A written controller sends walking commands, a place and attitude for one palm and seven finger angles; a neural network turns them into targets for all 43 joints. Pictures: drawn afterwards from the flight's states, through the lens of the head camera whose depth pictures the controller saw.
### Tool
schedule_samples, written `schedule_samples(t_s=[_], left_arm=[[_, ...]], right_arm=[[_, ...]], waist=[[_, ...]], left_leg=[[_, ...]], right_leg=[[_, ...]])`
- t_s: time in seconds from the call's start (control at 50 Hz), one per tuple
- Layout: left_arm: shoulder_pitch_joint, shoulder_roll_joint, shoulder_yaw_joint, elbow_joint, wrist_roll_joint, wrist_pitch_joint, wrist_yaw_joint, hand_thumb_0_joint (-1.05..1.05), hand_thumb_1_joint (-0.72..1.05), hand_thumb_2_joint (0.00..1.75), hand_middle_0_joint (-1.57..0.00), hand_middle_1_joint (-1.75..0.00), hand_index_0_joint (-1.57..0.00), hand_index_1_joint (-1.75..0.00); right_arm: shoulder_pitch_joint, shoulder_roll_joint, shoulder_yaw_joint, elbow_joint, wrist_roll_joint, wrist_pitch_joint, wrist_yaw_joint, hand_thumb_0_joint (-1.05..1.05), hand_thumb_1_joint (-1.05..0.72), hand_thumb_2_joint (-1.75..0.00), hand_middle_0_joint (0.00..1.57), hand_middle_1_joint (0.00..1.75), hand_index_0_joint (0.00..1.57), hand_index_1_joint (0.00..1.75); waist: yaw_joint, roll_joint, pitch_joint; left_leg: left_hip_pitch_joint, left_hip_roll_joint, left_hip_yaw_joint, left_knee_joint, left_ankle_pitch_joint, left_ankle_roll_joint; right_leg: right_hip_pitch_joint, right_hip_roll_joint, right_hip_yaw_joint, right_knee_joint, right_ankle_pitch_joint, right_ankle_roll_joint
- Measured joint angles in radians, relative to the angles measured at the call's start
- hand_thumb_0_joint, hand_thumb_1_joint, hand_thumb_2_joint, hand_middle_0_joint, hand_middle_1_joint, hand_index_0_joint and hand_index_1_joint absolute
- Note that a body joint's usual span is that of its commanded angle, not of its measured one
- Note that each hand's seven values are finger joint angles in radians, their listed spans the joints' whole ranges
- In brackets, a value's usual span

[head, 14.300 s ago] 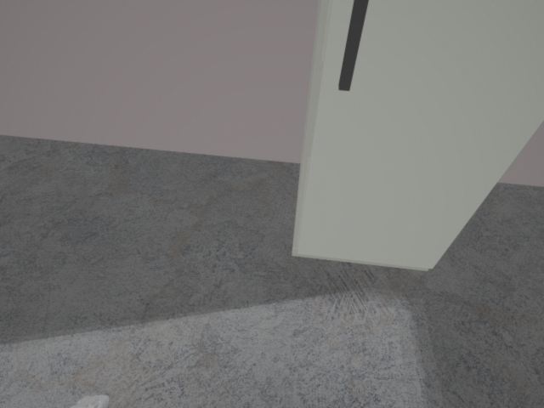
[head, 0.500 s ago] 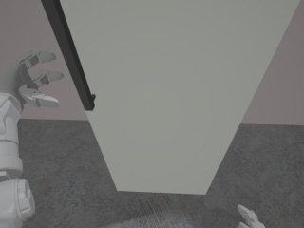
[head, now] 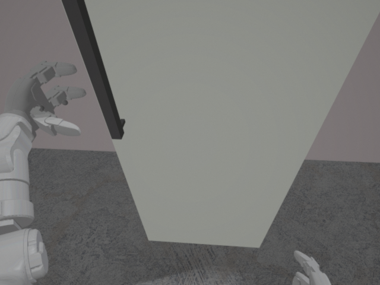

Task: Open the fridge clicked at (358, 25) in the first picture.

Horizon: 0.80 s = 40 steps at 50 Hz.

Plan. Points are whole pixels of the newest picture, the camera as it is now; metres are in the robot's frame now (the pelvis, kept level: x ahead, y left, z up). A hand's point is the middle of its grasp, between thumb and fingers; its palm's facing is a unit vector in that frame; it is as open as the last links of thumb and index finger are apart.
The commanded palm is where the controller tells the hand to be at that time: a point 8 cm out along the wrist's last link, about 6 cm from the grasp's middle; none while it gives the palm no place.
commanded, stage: move the hooked fingers beside the handle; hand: left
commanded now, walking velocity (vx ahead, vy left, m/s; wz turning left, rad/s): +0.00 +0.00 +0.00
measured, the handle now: (100, 66) +0.45 +0.21 +0.27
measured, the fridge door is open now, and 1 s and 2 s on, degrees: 0 0 0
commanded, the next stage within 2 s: feel for the door with the fingertips in 0.36 s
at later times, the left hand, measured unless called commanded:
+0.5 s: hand (71, 100) +0.39 +0.25 +0.23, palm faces +0.01 -1.00 -0.04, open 14.0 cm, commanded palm +0.36 +0.30 +0.23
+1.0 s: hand (88, 101) +0.39 +0.22 +0.23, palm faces +0.03 -1.00 -0.03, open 14.0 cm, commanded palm +0.37 +0.27 +0.23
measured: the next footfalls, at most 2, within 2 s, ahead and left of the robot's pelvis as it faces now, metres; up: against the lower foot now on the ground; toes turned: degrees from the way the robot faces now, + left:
none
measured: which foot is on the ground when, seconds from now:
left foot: down 0.00-1.00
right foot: down 0.00-1.00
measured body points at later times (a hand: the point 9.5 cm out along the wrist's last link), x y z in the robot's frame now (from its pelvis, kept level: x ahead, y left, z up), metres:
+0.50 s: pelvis +0.00 +0.00 +0.00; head -0.01 -0.02 +0.45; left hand +0.38 +0.31 +0.23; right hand +0.13 -0.26 -0.10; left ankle +0.01 +0.11 -0.74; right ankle -0.03 -0.11 -0.74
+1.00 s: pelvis +0.00 +0.00 +0.00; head -0.02 -0.02 +0.45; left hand +0.38 +0.27 +0.23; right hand +0.18 -0.24 -0.08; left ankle +0.01 +0.11 -0.74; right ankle -0.03 -0.11 -0.74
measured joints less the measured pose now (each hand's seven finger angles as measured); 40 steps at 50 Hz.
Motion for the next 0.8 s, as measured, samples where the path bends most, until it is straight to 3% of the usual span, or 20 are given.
schedule_samples(t_s=[0.14,0.44,0.68,0.8], left_arm=[[-0.002,0.012,-0.004,0.04,0.007,0.027,0.012,-0.02,-0.5,0.3,-0.31,-1.2,-0.3,-1.2],[-0.067,0.034,-0.014,0.125,0.016,-0.019,-0.002,-0.02,-0.5,0.3,-0.3,-1.2,-0.3,-1.2],[0.016,-0.02,-0.003,-0.007,0.001,0.011,0.033,-0.02,-0.5,0.3,-0.3,-1.2,-0.3,-1.2],[0.026,-0.068,-0.049,-0.089,-0.002,0.041,0.073,-0.02,-0.5,0.3,-0.3,-1.2,-0.3,-1.2]], right_arm=[[-0.02,0.006,0.007,-0.016,0.003,0.01,0.002,0.01,-0.9,-0.9,0.2,0.3,0.21,0.3],[0.019,-0.009,0.0,0.012,0.003,0.013,-0.006,0.01,-0.9,-0.9,0.2,0.3,0.21,0.3],[0.026,-0.002,-0.007,0.002,0.001,0.016,0.007,0.01,-0.9,-0.9,0.2,0.3,0.21,0.3],[-0.001,0.008,-0.004,0.0,0.002,0.012,0.003,0.01,-0.9,-0.9,0.2,0.3,0.21,0.3]], waist=[[-0.006,0.007,-0.006],[-0.017,0.002,0.006],[-0.019,0.003,-0.002],[-0.003,0.004,0.002]], left_leg=[[-0.003,0.001,0.002,-0.003,0.004,0.0],[-0.016,0.002,-0.004,-0.002,0.007,-0.001],[0.002,0.005,0.014,-0.007,-0.002,-0.001],[0.01,0.002,0.006,-0.006,-0.002,-0.002]], right_leg=[[-0.005,0.001,0.002,0.001,0.002,-0.001],[-0.014,0.003,-0.003,-0.003,0.007,-0.003],[-0.007,0.005,0.016,-0.002,0.001,-0.001],[0.005,0.002,0.008,-0.001,-0.002,-0.001]])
